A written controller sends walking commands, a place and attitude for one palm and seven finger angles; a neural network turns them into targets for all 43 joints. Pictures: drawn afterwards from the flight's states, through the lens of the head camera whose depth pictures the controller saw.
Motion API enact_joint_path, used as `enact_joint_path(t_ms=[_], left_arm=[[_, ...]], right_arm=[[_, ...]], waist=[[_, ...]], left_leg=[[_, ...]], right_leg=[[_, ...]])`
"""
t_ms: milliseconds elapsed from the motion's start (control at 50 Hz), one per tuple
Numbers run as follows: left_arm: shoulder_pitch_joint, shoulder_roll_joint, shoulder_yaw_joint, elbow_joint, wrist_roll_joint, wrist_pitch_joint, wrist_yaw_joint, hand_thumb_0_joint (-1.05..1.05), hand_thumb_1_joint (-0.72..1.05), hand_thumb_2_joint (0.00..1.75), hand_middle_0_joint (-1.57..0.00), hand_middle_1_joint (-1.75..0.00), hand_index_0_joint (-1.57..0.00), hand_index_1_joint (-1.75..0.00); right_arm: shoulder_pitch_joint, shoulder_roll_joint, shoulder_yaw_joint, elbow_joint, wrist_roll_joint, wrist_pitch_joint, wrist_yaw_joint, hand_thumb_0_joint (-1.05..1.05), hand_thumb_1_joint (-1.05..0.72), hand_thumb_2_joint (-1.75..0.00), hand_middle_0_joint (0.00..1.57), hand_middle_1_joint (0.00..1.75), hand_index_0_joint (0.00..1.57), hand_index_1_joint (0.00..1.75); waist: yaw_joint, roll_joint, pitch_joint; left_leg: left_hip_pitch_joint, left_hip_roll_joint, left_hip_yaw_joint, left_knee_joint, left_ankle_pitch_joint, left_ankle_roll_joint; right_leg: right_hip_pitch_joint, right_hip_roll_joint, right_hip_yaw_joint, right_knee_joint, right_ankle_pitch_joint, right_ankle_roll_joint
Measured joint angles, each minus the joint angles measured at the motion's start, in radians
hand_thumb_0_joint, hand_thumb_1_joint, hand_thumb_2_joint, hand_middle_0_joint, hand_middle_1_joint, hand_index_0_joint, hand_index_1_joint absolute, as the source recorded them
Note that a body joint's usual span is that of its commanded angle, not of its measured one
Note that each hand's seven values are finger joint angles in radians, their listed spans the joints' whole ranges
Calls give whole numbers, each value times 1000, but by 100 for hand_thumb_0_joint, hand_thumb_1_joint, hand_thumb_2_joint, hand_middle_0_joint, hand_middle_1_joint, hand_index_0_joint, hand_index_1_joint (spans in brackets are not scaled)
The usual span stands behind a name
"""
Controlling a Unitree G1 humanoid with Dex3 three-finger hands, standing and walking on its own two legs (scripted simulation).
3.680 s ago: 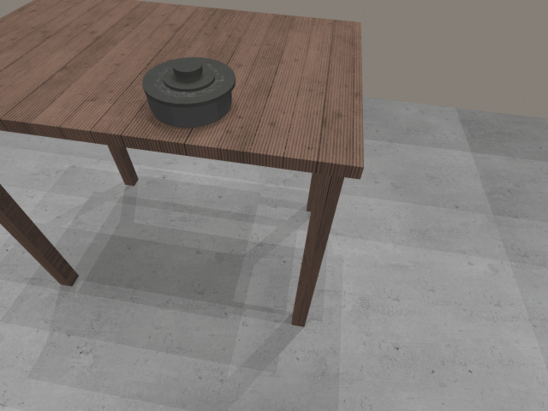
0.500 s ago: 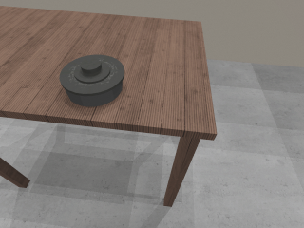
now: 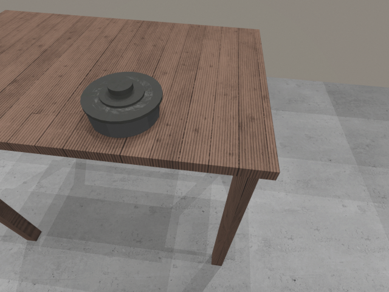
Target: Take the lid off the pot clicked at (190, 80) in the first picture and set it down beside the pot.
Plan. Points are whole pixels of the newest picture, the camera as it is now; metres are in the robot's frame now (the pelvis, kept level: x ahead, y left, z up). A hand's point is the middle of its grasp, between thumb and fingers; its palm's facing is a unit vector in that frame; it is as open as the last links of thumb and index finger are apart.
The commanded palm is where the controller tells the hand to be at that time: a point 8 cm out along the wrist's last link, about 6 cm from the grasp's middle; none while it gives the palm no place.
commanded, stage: look again from close up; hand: left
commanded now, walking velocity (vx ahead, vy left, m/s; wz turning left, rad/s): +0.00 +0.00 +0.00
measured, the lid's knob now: (120, 85) +0.49 +0.20 +0.16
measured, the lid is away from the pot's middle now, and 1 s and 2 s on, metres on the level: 0.00 0.00 0.00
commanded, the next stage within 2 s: shuffle to correct the standing spot in 0.26 s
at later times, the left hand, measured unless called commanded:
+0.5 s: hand out of the picture +0.01 +0.19 -0.17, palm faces +0.05 -0.98 -0.21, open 7.3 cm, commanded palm none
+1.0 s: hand out of the picture +0.02 +0.25 -0.15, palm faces +0.07 -0.95 -0.31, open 7.3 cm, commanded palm none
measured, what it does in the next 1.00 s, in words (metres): lifts its left foot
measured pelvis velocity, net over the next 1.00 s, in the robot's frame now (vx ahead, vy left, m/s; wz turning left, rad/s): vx -0.01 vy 0.05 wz -0.03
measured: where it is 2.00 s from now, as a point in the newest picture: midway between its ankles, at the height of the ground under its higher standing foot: outside the picture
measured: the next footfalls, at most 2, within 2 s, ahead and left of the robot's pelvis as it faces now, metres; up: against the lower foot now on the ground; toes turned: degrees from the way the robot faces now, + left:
left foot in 1.24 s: +0.06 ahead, +0.23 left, +0.00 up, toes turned +3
right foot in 1.52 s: +0.05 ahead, +0.02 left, +0.00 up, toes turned -2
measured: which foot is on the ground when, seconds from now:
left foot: down 0.00-0.86, up 0.88-1.00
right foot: down 0.00-1.00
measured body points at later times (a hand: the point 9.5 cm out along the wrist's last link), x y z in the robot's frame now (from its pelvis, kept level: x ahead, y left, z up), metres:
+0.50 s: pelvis -0.01 +0.01 +0.00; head +0.01 +0.01 +0.45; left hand +0.01 +0.24 -0.15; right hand +0.02 -0.23 -0.15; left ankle +0.01 +0.14 -0.73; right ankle -0.05 -0.13 -0.73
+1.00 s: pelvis -0.01 +0.05 +0.00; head +0.02 +0.01 +0.45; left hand +0.02 +0.29 -0.13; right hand +0.03 -0.19 -0.17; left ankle -0.01 +0.18 -0.67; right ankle -0.03 -0.06 -0.73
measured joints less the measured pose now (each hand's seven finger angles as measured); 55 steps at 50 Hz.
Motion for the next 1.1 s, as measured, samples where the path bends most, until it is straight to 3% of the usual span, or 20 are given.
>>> enact_joint_path(t_ms=[380,500,680,800,840,880,940,1000,1100], left_arm=[[8,-14,0,12,-1,3,-1,0,91,90,-20,-30,-20,-30],[19,-22,2,10,1,2,-1,0,91,90,-20,-30,-20,-30],[37,-15,22,-13,6,21,3,0,90,90,-20,-30,-21,-30],[5,15,36,-39,4,38,18,0,91,90,-20,-30,-20,-30],[-3,14,35,-52,2,32,18,0,91,90,-20,-30,-20,-30],[4,11,32,-77,6,12,18,0,91,90,-20,-30,-20,-30],[13,-17,25,-86,9,-9,22,0,91,90,-20,-30,-20,-30],[46,-34,22,-81,12,-18,26,0,91,90,-20,-30,-21,-30],[90,-26,25,-57,19,-14,13,0,90,90,-20,-30,-21,-30]], right_arm=[[15,8,-1,13,0,-3,-5,1,-91,-90,20,30,20,30],[20,2,-6,4,0,1,-3,1,-91,-90,20,30,20,30],[37,-19,-24,-52,-6,13,3,1,-91,-90,20,30,20,30],[42,-8,-20,-108,-17,21,4,0,-91,-90,20,30,20,30],[48,-6,-15,-115,-20,29,5,0,-91,-90,20,30,20,30],[59,-7,-15,-119,-15,39,8,0,-90,-90,20,30,20,30],[47,-23,-27,-103,-17,69,16,1,-90,-90,20,30,20,30],[24,-35,-33,-104,-21,80,28,1,-91,-90,20,30,20,30],[-18,-38,-37,-134,-9,67,43,1,-91,-90,20,30,20,30]], waist=[[-2,-3,5],[10,5,5],[14,-8,5],[8,-14,21],[5,0,19],[13,6,12],[21,43,15],[32,36,10],[43,-17,6]], left_leg=[[-3,-2,-3,-10,15,4],[-3,0,9,-5,13,6],[-20,-36,46,33,-13,39],[-41,-57,77,27,-3,67],[-45,-62,78,22,5,66],[-72,-70,81,71,-21,63],[-156,-75,29,316,-150,35],[-225,-66,13,483,-135,14],[-227,-24,27,402,-76,-11]], right_leg=[[1,-1,-3,-16,18,4],[-4,0,9,-12,20,5],[-37,-39,44,44,-8,33],[-175,-44,-19,309,-157,-31],[-172,-37,-57,263,-130,-35],[-137,-39,-72,121,7,-45],[-125,-44,-88,130,-2,-42],[-94,-66,-73,65,14,-26],[-55,-117,-43,-26,60,5]])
